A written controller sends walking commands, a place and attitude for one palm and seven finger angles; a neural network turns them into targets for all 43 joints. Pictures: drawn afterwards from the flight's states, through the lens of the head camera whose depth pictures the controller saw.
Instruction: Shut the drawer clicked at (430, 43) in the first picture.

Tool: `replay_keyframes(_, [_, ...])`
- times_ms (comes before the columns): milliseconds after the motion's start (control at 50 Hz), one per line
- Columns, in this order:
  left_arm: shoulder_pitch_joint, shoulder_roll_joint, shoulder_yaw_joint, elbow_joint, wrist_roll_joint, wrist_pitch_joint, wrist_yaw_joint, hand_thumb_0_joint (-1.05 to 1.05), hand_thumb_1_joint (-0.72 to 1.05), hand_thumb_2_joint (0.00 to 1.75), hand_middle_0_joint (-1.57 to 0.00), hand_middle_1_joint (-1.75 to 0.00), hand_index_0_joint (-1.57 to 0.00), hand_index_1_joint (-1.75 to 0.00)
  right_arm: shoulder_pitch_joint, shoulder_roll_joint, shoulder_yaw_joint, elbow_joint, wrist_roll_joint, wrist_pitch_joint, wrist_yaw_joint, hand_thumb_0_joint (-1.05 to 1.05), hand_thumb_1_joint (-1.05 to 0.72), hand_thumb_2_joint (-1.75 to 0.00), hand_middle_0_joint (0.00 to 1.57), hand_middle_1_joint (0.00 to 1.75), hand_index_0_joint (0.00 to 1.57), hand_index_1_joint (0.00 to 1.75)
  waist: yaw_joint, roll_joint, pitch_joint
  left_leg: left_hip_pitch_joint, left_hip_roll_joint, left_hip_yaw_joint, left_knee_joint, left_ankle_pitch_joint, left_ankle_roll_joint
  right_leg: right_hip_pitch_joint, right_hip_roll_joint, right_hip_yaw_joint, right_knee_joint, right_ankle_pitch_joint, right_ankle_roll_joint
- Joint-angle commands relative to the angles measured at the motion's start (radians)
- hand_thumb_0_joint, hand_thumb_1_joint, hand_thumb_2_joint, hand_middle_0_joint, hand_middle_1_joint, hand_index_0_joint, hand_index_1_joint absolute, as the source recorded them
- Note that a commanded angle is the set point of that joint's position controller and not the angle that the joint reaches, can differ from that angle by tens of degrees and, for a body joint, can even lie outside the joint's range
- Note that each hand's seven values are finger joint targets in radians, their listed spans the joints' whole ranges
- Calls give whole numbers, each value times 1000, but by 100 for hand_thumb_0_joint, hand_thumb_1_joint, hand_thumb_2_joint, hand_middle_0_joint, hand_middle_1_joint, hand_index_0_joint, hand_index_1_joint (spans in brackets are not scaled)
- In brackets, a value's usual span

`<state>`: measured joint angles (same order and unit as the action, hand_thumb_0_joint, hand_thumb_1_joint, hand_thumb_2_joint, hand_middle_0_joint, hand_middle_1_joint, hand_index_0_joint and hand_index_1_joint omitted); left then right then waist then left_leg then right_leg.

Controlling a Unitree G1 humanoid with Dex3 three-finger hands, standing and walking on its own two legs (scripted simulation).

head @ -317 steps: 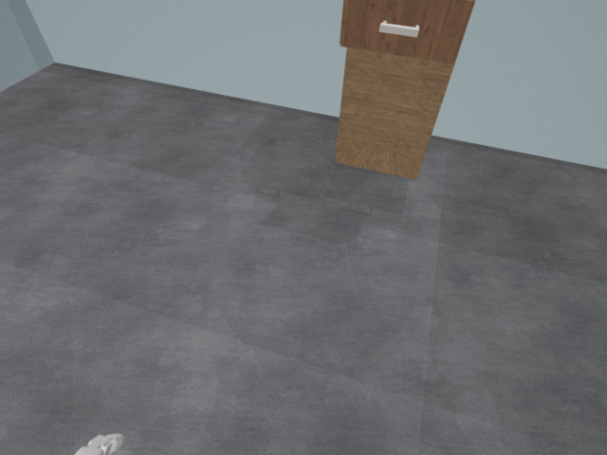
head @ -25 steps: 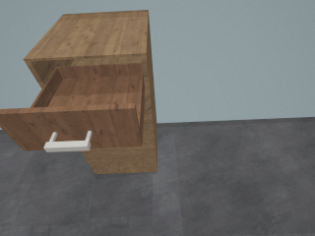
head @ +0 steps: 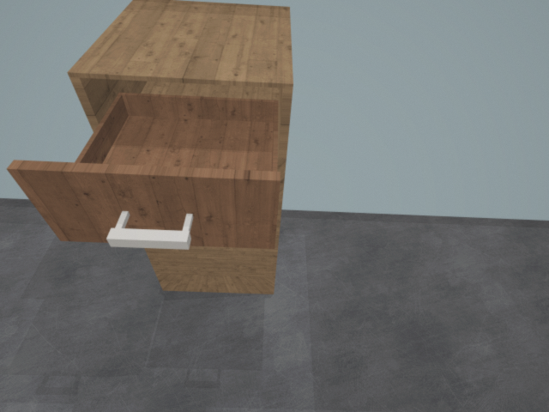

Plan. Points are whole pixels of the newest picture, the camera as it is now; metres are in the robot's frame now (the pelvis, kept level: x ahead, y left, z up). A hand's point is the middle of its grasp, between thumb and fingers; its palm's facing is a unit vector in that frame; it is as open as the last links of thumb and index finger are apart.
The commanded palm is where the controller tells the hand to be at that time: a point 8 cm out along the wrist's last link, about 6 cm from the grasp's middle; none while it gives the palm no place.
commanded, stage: come to a stop and stand still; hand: left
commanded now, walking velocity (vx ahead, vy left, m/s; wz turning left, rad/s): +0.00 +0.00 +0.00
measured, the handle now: (153, 228) +0.37 +0.23 +0.04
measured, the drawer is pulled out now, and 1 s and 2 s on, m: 0.27 0.27 0.27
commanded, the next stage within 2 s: look again from close up in 0.10 s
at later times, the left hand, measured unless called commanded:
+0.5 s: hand out of the picture +0.00 +0.17 -0.17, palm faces +0.00 -0.97 -0.26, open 7.3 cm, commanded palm none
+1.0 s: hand out of the picture -0.01 +0.12 -0.18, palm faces +0.07 -0.98 -0.19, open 7.3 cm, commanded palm none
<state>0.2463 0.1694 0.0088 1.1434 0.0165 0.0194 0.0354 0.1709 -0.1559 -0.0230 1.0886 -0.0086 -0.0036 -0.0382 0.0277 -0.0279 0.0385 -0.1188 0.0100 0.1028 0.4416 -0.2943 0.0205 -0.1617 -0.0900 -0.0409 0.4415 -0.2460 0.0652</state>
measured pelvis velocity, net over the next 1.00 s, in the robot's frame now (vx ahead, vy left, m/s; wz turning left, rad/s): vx -0.01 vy -0.05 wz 0.04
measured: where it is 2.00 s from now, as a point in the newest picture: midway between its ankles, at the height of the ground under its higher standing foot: outside the picture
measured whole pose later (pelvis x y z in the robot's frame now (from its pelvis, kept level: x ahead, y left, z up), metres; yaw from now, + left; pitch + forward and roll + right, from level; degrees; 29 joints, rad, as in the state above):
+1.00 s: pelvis -0.01 -0.05 -0.01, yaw +2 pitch -1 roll +0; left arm 0.29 0.15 0.01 1.09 0.02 0.00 0.02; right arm 0.31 -0.17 -0.01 1.11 -0.02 0.02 -0.01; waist 0.00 0.01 0.04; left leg -0.22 0.07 0.06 0.59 -0.38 0.00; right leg -0.21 -0.03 -0.10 0.53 -0.30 -0.02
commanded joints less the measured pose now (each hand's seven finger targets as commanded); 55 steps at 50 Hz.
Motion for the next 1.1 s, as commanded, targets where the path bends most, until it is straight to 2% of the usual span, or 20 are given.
replay_keyframes(0, [54,83,8,-21,1,-13,2,0,90,90,-20,-30,-20,-30,79,-116,-11,-2,3,-12,4,0,-90,-90,20,30,20,30,-17,39,26,-26,124,-104,-122,292,-4,-18,-35,21,-62,161,-35])
replay_keyframes(160, [50,90,10,-21,-2,-21,4,0,90,90,-20,-30,-20,-30,99,-109,-6,21,2,-20,3,0,-90,-90,20,30,20,30,-16,42,-2,-3,119,-92,-120,347,-8,18,-40,20,-71,211,-42])
replay_keyframes(180, [114,111,-1,-8,11,-45,45,0,90,90,-20,-30,-20,-30,73,-155,-4,-56,10,-33,13,0,-90,-90,20,30,20,30,-12,33,20,-71,134,-88,76,558,-29,-24,-65,80,-18,443,-61])
replay_keyframes(200, [90,139,7,-52,5,-56,36,0,90,90,-20,-30,-20,-30,138,-123,-6,-66,-4,-34,17,0,-90,-90,20,30,20,30,-36,102,-63,-71,96,-91,26,360,-26,32,-69,49,39,324,-89])
replay_keyframes(220, [71,122,0,-57,2,-53,25,0,90,90,-20,-30,-20,-30,122,-116,1,-61,-6,-38,16,0,-90,-90,20,30,20,30,-24,133,-33,-72,104,-95,-10,345,-12,-11,-51,41,39,221,-93])
replay_keyframes(240, [65,123,0,-67,2,-54,19,0,90,90,-20,-30,-20,-30,146,-115,6,-67,-13,-42,18,0,-90,-90,20,30,20,30,-28,192,-55,-69,112,-99,-3,436,-12,1,-37,32,51,211,-98])
replay_keyframes(260, [69,122,1,-75,-2,-50,14,0,90,90,-20,-30,-20,-30,150,-119,8,-77,-8,-37,16,0,-90,-90,20,30,20,30,-26,172,-88,-46,117,-98,-3,402,-3,8,-22,19,49,149,-95])
replay_keyframes(320, [51,107,-4,-82,-5,-38,4,0,90,90,-20,-30,-20,-30,156,-123,10,-87,-4,-30,14,0,-90,-90,20,30,20,30,-29,77,-18,-90,115,-108,-36,258,11,-27,-12,12,34,79,-89])
replay_keyframes(400, [47,104,-7,-86,-5,-31,-1,0,90,90,-20,-30,-20,-30,167,-119,16,-76,-5,-24,19,0,-90,-90,20,30,20,30,-26,10,70,-144,101,-112,-86,101,9,-63,-12,30,4,20,-87])
replay_keyframes(540, [49,112,-3,-85,-6,-33,-4,0,90,90,-20,-30,-20,-30,187,-96,20,-40,-5,-18,22,0,-90,-90,20,30,20,30,-27,-23,83,-111,87,-89,-100,63,0,-92,-17,53,-38,-15,-90])
replay_keyframes(640, [59,112,1,-82,-6,-40,-4,0,90,90,-20,-30,-20,-30,187,-82,20,-18,-6,-17,21,0,-90,-90,20,30,20,30,-27,-33,42,-71,85,-69,-82,92,-7,-85,-24,67,-61,16,-94])
replay_keyframes(760, [65,107,2,-67,-7,-46,-3,0,90,90,-20,-30,-20,-30,181,-78,19,4,-4,-19,17,0,-90,-90,20,30,20,30,-25,26,23,-57,92,-58,-77,128,-16,-62,-28,71,-64,99,-98])
replay_keyframes(800, [70,111,5,-62,-6,-48,-4,0,90,90,-20,-30,-20,-30,188,-75,21,9,-6,-16,18,0,-90,-90,20,30,20,30,-26,19,17,-63,84,-50,-68,90,-20,-55,-33,75,-72,54,-102])
replay_keyframes(860, [79,135,21,-70,1,-40,-6,0,90,90,-20,-30,-20,-30,189,-77,17,4,-9,-3,25,0,-90,-90,20,30,20,30,-16,-13,46,-124,49,-26,-2,-47,-19,-67,-61,110,-108,-174,-123])
replay_keyframes(940, [115,184,53,-92,8,-31,-5,0,90,90,-20,-30,-20,-30,160,-70,4,-29,-11,13,33,0,-90,-90,20,30,20,30,5,-152,103,-245,29,0,213,-134,-16,-92,-195,252,-248,-370,-196])
replay_keyframes(960, [118,175,57,-98,10,-33,-4,0,90,90,-20,-30,-20,-30,151,-74,3,-38,-12,10,34,0,-90,-90,20,30,20,30,8,-135,117,-263,38,-18,242,-141,-12,-100,-213,269,-247,-334,-212])
replay_keyframes(1000, [95,167,63,-110,11,-37,-5,0,90,90,-20,-30,-20,-30,188,-61,5,-36,-10,-2,35,0,-90,-90,20,30,20,30,-18,-89,82,-192,45,-18,146,-104,-9,-109,-203,202,-169,-207,-214])
replay_keyframes(1040, [53,128,55,-131,8,-30,-9,0,90,90,-20,-30,-20,-30,290,-58,6,2,-9,-16,33,0,-90,-90,20,30,20,30,-58,7,55,-7,47,-34,-28,-9,-2,-204,-95,60,-3,-189,-165])
replay_keyframes(1060, [42,81,47,-144,5,-27,-13,0,90,90,-20,-30,-20,-30,333,-109,-2,9,-17,-24,28,0,-90,-90,20,30,20,30,-69,184,38,31,146,-162,-92,53,40,-264,1,-39,155,-210,-124])
replay_keyframes(1080, [21,39,38,-168,5,-28,-15,0,90,90,-20,-30,-20,-30,374,-164,-13,7,-23,-24,19,0,-90,-90,20,30,20,30,-83,330,31,67,280,-328,-174,120,122,-359,81,-125,337,-309,-96])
